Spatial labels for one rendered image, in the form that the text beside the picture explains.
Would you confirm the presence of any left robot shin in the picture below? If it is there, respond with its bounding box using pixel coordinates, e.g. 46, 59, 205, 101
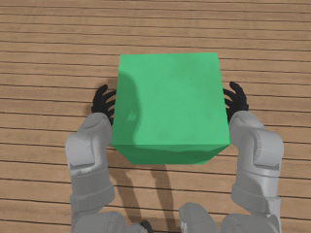
130, 222, 143, 228

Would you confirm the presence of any robot left forearm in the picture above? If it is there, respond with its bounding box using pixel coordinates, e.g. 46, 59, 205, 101
64, 113, 116, 233

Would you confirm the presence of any robot right forearm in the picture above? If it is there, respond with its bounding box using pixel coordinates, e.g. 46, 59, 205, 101
228, 111, 285, 233

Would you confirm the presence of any robot right hand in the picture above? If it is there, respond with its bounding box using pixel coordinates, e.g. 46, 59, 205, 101
223, 82, 249, 124

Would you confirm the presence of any robot right thigh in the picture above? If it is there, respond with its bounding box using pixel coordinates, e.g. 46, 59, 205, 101
179, 203, 221, 233

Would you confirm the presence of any robot left upper arm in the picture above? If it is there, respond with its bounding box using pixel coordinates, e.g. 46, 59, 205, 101
73, 211, 127, 233

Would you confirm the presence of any robot left hand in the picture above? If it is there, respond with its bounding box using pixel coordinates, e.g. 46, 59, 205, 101
91, 84, 117, 125

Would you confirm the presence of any carton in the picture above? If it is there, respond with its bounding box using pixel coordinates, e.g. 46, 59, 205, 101
111, 52, 231, 165

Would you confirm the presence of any robot right upper arm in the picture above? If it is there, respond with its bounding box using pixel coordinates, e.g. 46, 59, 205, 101
221, 213, 279, 233

